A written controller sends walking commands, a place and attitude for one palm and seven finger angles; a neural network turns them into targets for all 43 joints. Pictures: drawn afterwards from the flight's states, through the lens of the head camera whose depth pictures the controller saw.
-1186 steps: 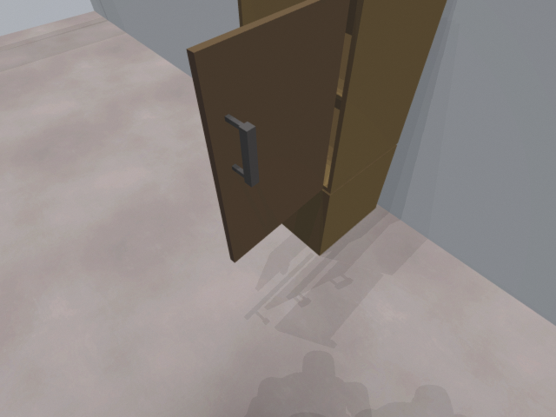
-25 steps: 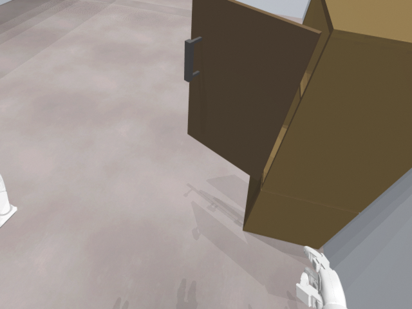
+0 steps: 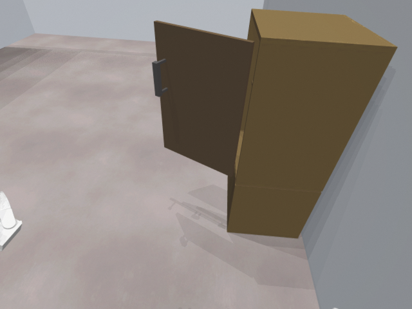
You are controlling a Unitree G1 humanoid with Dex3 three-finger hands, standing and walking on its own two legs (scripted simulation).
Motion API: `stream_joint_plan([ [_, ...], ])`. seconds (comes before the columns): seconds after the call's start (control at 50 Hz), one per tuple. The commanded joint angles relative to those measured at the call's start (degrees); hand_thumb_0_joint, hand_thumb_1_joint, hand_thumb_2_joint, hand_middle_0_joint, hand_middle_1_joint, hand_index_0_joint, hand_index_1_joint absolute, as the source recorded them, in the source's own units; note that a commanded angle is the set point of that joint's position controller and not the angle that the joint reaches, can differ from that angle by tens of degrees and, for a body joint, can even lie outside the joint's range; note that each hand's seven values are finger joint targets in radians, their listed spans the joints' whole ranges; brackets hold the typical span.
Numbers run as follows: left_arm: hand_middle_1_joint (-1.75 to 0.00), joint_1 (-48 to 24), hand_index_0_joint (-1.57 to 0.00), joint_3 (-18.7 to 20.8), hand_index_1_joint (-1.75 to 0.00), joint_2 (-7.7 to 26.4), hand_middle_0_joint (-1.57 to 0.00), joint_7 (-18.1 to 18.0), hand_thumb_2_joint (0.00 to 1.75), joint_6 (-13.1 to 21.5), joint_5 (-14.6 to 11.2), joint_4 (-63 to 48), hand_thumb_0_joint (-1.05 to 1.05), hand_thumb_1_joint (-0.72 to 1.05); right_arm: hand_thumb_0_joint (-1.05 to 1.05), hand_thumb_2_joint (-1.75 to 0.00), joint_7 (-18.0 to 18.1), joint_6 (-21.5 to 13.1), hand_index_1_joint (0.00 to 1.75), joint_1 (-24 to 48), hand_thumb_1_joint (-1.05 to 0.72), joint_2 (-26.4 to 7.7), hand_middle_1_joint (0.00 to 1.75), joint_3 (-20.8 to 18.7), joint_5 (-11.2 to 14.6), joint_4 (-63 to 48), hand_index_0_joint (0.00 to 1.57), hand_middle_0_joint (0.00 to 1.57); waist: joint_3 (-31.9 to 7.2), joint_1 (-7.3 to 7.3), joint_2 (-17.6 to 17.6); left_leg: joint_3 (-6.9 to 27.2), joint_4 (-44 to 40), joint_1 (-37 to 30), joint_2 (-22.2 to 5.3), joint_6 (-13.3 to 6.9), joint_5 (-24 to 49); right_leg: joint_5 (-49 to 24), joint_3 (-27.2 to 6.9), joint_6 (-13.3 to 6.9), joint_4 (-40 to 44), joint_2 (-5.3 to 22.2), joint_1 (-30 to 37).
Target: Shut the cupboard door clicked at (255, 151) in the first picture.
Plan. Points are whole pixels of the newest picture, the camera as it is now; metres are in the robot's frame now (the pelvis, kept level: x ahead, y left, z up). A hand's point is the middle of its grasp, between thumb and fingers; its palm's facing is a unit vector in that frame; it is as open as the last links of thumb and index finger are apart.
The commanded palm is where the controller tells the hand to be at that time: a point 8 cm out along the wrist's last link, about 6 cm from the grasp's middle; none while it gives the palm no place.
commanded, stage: stop stepping back and stand still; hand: left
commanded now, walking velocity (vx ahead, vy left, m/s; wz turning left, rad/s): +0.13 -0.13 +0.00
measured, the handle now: (161, 77) +0.96 +0.19 +0.06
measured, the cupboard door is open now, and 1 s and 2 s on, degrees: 63 63 63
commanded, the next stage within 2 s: let the arm hang, fingers relaxed in 0.82 s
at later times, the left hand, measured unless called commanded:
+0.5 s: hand out of the picture +0.15 +0.29 +0.17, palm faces +0.52 -0.76 -0.39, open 7.4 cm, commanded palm +0.09 +0.32 +0.18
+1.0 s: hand (10, 276) +0.16 +0.30 +0.08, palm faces +0.28 -0.82 -0.50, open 7.4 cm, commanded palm none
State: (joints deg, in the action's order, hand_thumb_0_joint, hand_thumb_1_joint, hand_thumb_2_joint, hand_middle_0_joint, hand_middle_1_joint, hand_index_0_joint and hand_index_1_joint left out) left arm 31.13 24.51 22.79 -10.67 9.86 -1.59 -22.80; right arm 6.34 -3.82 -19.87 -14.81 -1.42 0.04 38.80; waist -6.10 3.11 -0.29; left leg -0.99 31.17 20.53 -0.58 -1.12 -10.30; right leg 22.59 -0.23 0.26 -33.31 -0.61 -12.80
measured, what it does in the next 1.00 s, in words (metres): steps on the spot: left foot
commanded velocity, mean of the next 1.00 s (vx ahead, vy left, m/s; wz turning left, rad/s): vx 0.04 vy -0.01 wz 0.00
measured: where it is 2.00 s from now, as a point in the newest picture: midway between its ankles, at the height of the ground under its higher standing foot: outside the picture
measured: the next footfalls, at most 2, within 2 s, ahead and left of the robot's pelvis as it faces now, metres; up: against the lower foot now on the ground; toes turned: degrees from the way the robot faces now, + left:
left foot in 0.42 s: +0.02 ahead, +0.16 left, +0.00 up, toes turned +6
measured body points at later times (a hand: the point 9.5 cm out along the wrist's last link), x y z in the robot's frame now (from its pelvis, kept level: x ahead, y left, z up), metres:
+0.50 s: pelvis -0.04 +0.01 +0.00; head -0.07 +0.01 +0.45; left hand +0.12 +0.32 +0.19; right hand +0.12 -0.24 -0.08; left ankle -0.02 +0.16 -0.73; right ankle -0.04 -0.09 -0.73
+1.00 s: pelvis -0.05 +0.04 +0.00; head -0.05 +0.02 +0.45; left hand +0.14 +0.35 +0.11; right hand +0.13 -0.21 -0.09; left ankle -0.02 +0.16 -0.73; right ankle -0.04 -0.09 -0.73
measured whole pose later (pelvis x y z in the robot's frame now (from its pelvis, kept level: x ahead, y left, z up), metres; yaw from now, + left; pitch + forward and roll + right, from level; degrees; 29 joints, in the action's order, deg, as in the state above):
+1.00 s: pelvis -0.05 +0.04 +0.00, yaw +2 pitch +1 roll +0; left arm 21.6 13.6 23.5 -3.9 5.7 0.1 -5.5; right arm 0.6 -4.2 -9.9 -16.5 -0.4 -0.1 39.7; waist -2.1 -0.6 -2.9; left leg -4.0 32.6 19.4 -3.0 0.3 -13.8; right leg 16.5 2.5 0.5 -32.0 1.4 -16.3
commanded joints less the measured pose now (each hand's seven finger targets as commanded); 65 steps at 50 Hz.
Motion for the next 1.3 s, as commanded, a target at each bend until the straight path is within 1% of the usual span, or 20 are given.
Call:
stream_joint_plan([
  [0.0,-0.30,-7.12,-0.20,4.42,-0.30,10.90,-0.20,-0.50,0.90,3.80,1.08,-16.25,0.00,0.90,0.00,-0.90,-0.03,-5.91,0.30,11.64,-0.90,-4.87,0.30,-0.62,-0.90,-11.23,0.20,0.20,6.55,-2.73,-12.84,18.08,-28.84,8.83,-11.38,-0.30,-35.73,1.98,3.26,-0.49,-4.84,-4.06,3.84],
  [0.08,-0.30,-1.20,-0.20,5.36,-0.30,11.63,-0.20,-0.32,0.90,2.96,0.66,-18.79,0.00,0.90,0.00,-0.90,-1.20,-5.84,0.30,10.91,-0.90,-3.99,0.30,-0.68,-1.42,-10.98,0.20,0.20,0.87,-2.04,-9.57,6.00,-15.36,6.99,-4.79,0.84,-25.44,3.24,1.91,-4.00,9.44,-0.65,10.79],
  [0.14,-0.30,-2.49,-0.20,8.64,-0.30,14.23,-0.20,-0.97,0.90,2.98,-0.02,-17.46,0.00,0.90,0.00,-0.90,-1.99,-3.99,0.30,9.35,-0.90,-3.61,0.30,-1.79,-1.05,-10.01,0.20,0.20,2.24,-3.03,11.34,0.00,22.60,15.22,0.88,2.09,-11.45,19.62,-29.86,-14.66,24.65,20.40,2.28],
  [0.16,-0.30,-3.40,-0.20,8.74,-0.30,13.65,-0.20,-1.14,0.90,3.48,-0.20,-15.32,0.00,0.90,0.00,-0.90,-2.28,-4.03,0.30,8.63,-0.90,-4.61,0.30,-2.15,-1.04,-9.53,0.20,0.20,3.44,-2.03,8.69,1.92,29.22,16.35,0.11,2.44,-11.95,18.05,-29.93,-15.60,25.14,21.14,-1.04],
  [0.22,-0.30,-6.69,-0.20,5.12,-0.30,10.99,-0.20,-0.78,0.90,3.71,0.08,-7.41,0.00,0.90,0.00,-0.90,-1.76,-3.15,0.30,9.64,-0.90,-3.28,0.30,-0.59,-0.96,-9.38,0.20,0.20,9.18,-1.17,6.08,1.38,24.15,12.36,-3.27,1.66,-9.45,18.29,-17.03,-11.05,24.02,16.48,-9.89],
  [0.34,-0.30,-11.15,-0.20,2.03,-0.30,10.05,-0.20,-1.29,0.90,3.38,0.75,-10.23,0.00,0.90,0.00,-0.90,-0.22,-4.66,0.30,11.24,-0.90,-3.17,0.30,-0.48,-0.84,-10.05,0.20,0.20,7.21,-2.72,5.39,-6.20,0.18,-5.53,-0.54,-0.05,-9.37,14.08,-10.38,-7.87,18.49,11.22,-9.86],
  [0.38,-0.30,-10.10,-0.20,2.86,-0.30,10.62,-0.20,-1.41,0.90,3.38,0.44,-12.77,0.00,0.90,0.00,-0.90,-0.04,-4.98,0.30,10.64,-0.90,-4.06,0.30,-0.88,-0.39,-10.52,0.20,0.20,5.29,-2.40,1.92,-2.22,-5.96,-10.20,-3.35,-1.51,-10.40,6.73,-7.85,-5.14,10.96,8.16,-9.11],
  [0.42,-0.30,-10.72,-0.20,4.29,-0.30,11.13,-0.20,-1.42,0.90,3.80,0.10,-17.18,0.00,0.90,0.00,-0.90,-0.12,-5.08,0.30,11.71,-0.90,-5.93,0.30,-1.49,0.27,-12.01,0.20,0.20,2.53,-2.73,-5.38,8.64,-8.85,-12.93,-11.10,-4.26,-1.01,-6.46,-2.61,-1.64,-0.57,1.88,-9.42],
  [0.46,-0.30,-9.50,-0.20,6.50,-0.30,12.38,-0.20,-1.13,0.90,3.88,0.16,-17.84,0.00,0.90,0.00,-0.90,-0.19,-5.34,0.30,11.21,-0.90,-4.66,0.30,-0.91,-0.04,-10.67,0.20,0.20,2.95,-2.08,-13.87,13.74,-16.08,-6.65,-14.59,-5.28,-14.33,-0.97,2.17,0.13,-5.07,0.15,-7.16],
  [0.5,-0.30,-8.54,-0.20,5.71,-0.30,10.96,-0.20,-1.04,0.90,3.59,0.71,-17.33,0.00,0.90,0.00,-0.90,-0.62,-5.77,0.30,11.75,-0.90,-3.97,0.30,-0.42,-0.18,-10.58,0.20,0.20,5.71,-2.29,-11.46,11.36,-15.13,-1.93,-14.96,-5.14,-13.37,-3.53,2.82,-0.05,-1.27,0.70,-3.19],
  [0.58,-0.30,-4.16,-0.20,6.05,-0.30,10.59,-0.20,-0.78,0.90,3.40,-0.18,-15.81,0.00,0.90,0.00,-0.90,-1.91,-5.90,0.30,10.72,-0.90,-3.58,0.30,-0.79,0.46,-11.12,0.20,0.20,0.58,-2.08,-1.81,-1.08,-2.29,-2.56,-6.21,0.23,2.09,-22.14,-4.42,-2.71,6.87,4.09,3.39],
  [0.62,-0.30,-2.92,-0.20,6.40,-0.30,10.94,-0.20,-0.80,0.90,3.39,-0.54,-14.75,0.00,0.90,0.00,-0.90,-2.37,-5.09,0.30,10.10,-0.90,-2.76,0.30,-0.65,0.44,-10.92,0.20,0.20,-2.19,-1.62,1.39,-2.73,1.94,-4.28,-4.01,1.64,5.26,-33.07,-8.32,-4.32,7.87,8.13,3.93],
  [0.68,-0.30,-0.51,-0.20,6.92,-0.30,11.37,-0.20,-0.86,0.90,3.05,-0.51,-13.81,0.00,0.90,0.00,-0.90,-2.03,-4.03,0.30,10.91,-0.90,-2.20,0.30,-0.23,0.48,-11.32,0.20,0.20,-3.29,-1.72,0.62,-2.51,0.47,-6.36,-4.04,1.77,11.68,-42.74,-6.11,-3.11,6.41,8.02,5.25],
  [0.88,-0.30,-0.48,-0.20,6.57,-0.30,11.19,-0.20,-0.65,0.90,3.09,-0.63,-15.95,0.00,0.90,0.00,-0.90,-0.78,-2.77,0.30,12.12,-0.90,-2.96,0.30,-0.26,0.55,-13.00,0.20,0.20,-1.79,-2.47,-4.03,-0.20,-6.72,-6.44,-6.15,1.02,10.36,-26.64,-1.76,-0.59,7.44,3.81,4.58],
  [0.9,-0.30,-5.26,-0.20,-19.87,-0.30,-0.19,-0.20,8.15,0.90,-5.52,2.61,26.25,0.00,0.90,0.00,-0.90,-6.40,-6.09,0.30,17.49,-0.90,-13.38,0.30,-2.17,1.07,-2.35,0.20,0.20,6.95,-1.13,-6.14,0.05,0.02,-1.98,-7.11,0.51,18.75,-29.64,1.55,-0.71,1.34,7.13,-3.34],
  [0.92,-0.30,-6.25,-0.20,-18.51,-0.30,0.59,-0.20,10.00,0.90,-9.62,2.42,28.42,0.00,0.90,0.00,-0.90,-6.74,-2.96,0.30,14.54,-0.90,-13.42,0.30,-3.04,0.61,-1.85,0.20,0.20,3.05,-2.16,-7.91,0.36,-2.22,-3.16,-8.49,0.47,16.29,-20.82,-1.10,-1.34,2.52,6.48,-4.11],
  [0.98,-0.30,-10.81,-0.20,-19.28,-0.30,0.27,-0.20,10.93,0.90,-9.75,3.05,37.32,0.00,0.90,0.00,-0.90,-6.67,0.31,0.30,13.30,-0.90,-12.12,0.30,-1.59,-0.79,-0.99,0.20,0.20,2.50,-3.59,0.95,5.27,-5.42,2.93,-10.42,-2.36,6.02,-8.88,0.74,-1.50,0.23,4.19,-1.91],
  [1.06,-0.30,-16.57,-0.20,-20.58,-0.30,2.92,-0.20,10.55,0.90,-9.75,3.50,52.37,0.00,0.90,0.00,-0.90,-6.87,3.25,0.30,11.15,-0.90,-10.76,0.30,-0.92,-1.53,2.97,0.20,0.20,3.90,-1.76,11.93,2.84,-1.15,-3.93,-4.14,-0.63,-4.58,-1.67,-5.56,-4.20,10.37,8.65,-9.02],
  [1.22,-0.30,-14.33,-0.20,-21.33,-0.30,-1.27,-0.20,9.84,0.90,-10.44,2.96,72.99,0.00,0.90,0.00,-0.90,-5.89,4.35,0.30,8.93,-0.90,-7.39,0.30,-0.63,-1.91,12.17,0.20,0.20,5.73,-3.42,-9.40,4.89,-12.53,-1.15,-5.90,-0.39,-16.35,-0.93,-2.69,-2.73,11.02,4.75,-2.45],
  [1.28,-0.30,-12.46,-0.20,-21.28,-0.30,-1.06,-0.20,9.93,0.90,-10.18,2.94,77.46,0.00,0.90,0.00,-0.90,-5.45,4.21,0.30,6.84,-0.90,-7.88,0.30,-1.45,-1.49,14.69,0.20,0.20,5.15,-3.75,-9.00,5.45,-14.58,-1.74,-6.74,-0.79,-17.82,-3.64,-1.24,-2.84,11.32,4.37,-0.23],
])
